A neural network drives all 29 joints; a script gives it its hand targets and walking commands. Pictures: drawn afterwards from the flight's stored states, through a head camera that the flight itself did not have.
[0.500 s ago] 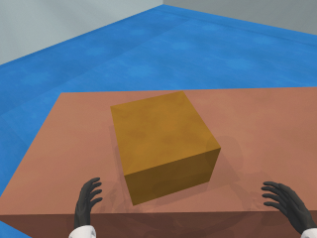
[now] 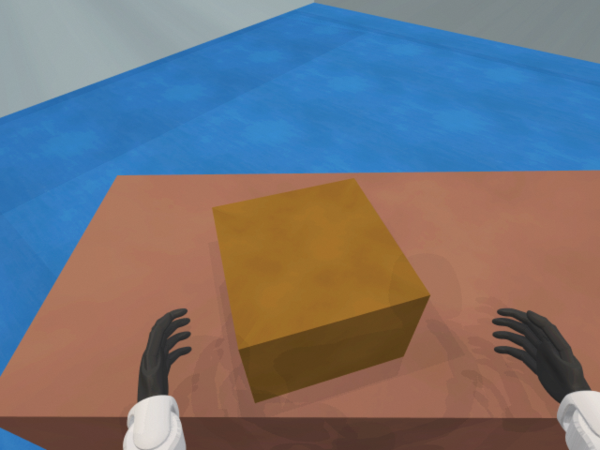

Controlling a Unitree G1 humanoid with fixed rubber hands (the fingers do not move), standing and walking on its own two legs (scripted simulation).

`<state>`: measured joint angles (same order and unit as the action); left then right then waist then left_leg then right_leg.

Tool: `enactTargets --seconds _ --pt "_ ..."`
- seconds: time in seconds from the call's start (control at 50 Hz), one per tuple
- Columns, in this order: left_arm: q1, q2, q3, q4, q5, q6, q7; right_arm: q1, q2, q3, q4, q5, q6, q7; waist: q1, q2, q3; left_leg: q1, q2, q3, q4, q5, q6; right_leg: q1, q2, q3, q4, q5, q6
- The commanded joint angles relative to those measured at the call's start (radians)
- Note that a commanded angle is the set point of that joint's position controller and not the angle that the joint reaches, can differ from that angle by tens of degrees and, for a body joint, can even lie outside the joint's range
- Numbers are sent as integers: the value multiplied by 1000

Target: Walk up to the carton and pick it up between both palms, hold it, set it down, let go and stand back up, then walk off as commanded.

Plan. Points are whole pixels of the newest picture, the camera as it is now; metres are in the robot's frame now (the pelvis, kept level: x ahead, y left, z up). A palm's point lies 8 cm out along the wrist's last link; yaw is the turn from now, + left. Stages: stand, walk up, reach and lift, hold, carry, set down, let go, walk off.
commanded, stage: reach and lift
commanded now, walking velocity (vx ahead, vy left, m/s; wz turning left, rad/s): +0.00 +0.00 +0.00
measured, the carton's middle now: (308, 282) +0.41 +0.03 -0.04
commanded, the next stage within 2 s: none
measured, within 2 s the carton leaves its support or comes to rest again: neither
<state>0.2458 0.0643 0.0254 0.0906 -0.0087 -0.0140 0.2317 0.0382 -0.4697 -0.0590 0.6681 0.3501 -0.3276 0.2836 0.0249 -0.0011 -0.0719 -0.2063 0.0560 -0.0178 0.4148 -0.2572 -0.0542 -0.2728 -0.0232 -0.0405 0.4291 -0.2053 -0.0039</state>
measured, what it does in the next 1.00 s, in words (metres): stands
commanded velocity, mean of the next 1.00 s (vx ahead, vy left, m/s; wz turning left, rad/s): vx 0.00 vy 0.00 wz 0.00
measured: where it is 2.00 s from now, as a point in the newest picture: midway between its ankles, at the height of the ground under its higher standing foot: outside the picture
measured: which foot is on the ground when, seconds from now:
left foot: down 0.00-1.00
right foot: down 0.00-1.00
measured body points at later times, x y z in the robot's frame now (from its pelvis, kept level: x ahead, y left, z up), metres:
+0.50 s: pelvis -0.01 +0.00 +0.00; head -0.01 +0.00 +0.45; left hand +0.27 +0.21 +0.06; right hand +0.32 -0.27 +0.07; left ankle -0.03 +0.15 -0.74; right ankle +0.01 -0.12 -0.74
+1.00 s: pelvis +0.00 +0.01 +0.00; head +0.02 +0.00 +0.45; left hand +0.32 +0.22 +0.09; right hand +0.40 -0.25 +0.12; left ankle -0.03 +0.15 -0.74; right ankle +0.01 -0.12 -0.74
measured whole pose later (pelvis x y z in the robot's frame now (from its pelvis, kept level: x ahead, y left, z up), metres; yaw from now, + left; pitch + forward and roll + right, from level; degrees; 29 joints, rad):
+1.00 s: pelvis +0.00 +0.01 +0.00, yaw +0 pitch +4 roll +0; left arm -0.22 0.12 0.05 0.06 -0.04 0.45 0.21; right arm -0.51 -0.53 -0.06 0.67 0.36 0.08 0.24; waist 0.08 0.03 -0.05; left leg -0.21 0.06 -0.01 0.35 -0.22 -0.05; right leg -0.26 -0.02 -0.04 0.34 -0.15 0.00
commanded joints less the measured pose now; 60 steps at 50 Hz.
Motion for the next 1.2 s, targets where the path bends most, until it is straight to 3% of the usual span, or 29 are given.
enactTargets --seconds 0.0,0.04,0.1,0.14,0.34,0.4,0.56,0.62,0.72,0.76,0.88,1.02,1.08,1.12,1.18 --pt "-197 50 -7 -224 -62 12 -15 -274 -257 41 -209 140 0 -14 58 -51 -131 33 -90 50 -44 365 2 189 120 48 -103 252 -69" --pt "-224 48 0 -211 -62 29 -14 -295 -259 46 -186 137 16 -11 60 -59 -114 15 -90 56 -47 351 4 176 122 45 -105 235 -69" --pt "-280 58 0 -238 -65 52 -10 -362 -283 36 -168 149 42 0 61 -40 -116 24 -80 46 -59 342 -4 162 126 40 -117 204 -79" --pt "-327 58 -1 -243 -65 76 -5 -398 -283 21 -149 150 62 8 65 -10 -111 23 -80 46 -73 272 -4 136 119 39 -125 146 -81" --pt "-491 62 26 -188 -71 194 -2 -562 -303 6 -106 128 178 18 76 -24 -108 -21 -78 55 -113 153 11 143 108 39 -137 82 -73" --pt "-531 61 45 -165 -71 233 -3 -619 -296 18 -89 121 213 20 93 -29 -117 -31 -72 60 -117 138 13 143 112 42 -138 68 -78" --pt "-581 77 90 -191 -72 304 -19 -702 -328 14 -105 119 265 -2 94 -50 -170 0 -83 62 -101 278 13 201 121 44 -135 200 -63" --pt "-646 88 103 -211 -78 317 -25 -750 -316 14 -78 124 281 -13 87 -16 -185 1 -87 66 -87 332 3 214 117 47 -127 253 -60" --pt "-659 107 126 -285 -90 343 -27 -783 -323 21 -106 133 302 -26 99 -20 -257 32 -87 65 -67 425 -5 242 125 45 -117 333 -57" --pt "-679 104 138 -263 -88 359 -31 -809 -323 19 -77 125 317 -34 94 -5 -266 32 -89 68 -61 463 -12 243 126 43 -115 365 -56" --pt "-766 122 186 -212 -92 434 -40 -917 -323 50 -10 121 371 -48 121 -6 -241 33 -86 68 -58 524 -20 256 133 48 -121 379 -50" --pt "-887 136 185 -136 -116 486 -37 -1051 -323 59 33 91 444 -53 144 -35 -258 -13 -76 71 -87 405 -5 230 125 50 -127 260 -48" --pt "-942 142 181 -35 -119 503 -38 -1104 -310 67 109 75 473 -48 142 -40 -213 -55 -75 70 -100 328 -1 207 117 48 -132 188 -43" --pt "-1011 153 168 -26 -124 509 -33 -1154 -307 57 93 61 478 -44 134 -41 -256 -67 -77 68 -99 291 3 194 113 46 -129 170 -43" --pt "-1024 161 167 88 -133 503 -35 -1185 -292 78 131 45 483 -43 148 -86 -269 -110 -82 77 -99 243 18 199 107 51 -122 146 -33"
